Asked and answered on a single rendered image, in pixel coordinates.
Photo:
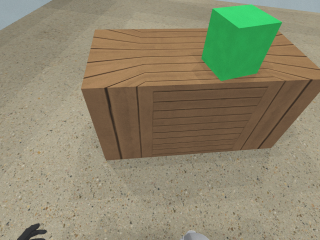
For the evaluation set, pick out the pedestal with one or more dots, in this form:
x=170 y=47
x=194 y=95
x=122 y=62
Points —
x=150 y=94

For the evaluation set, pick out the robot left hand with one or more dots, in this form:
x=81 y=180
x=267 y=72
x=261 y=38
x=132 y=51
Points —
x=31 y=232

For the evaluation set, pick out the carton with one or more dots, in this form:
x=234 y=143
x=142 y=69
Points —
x=238 y=39

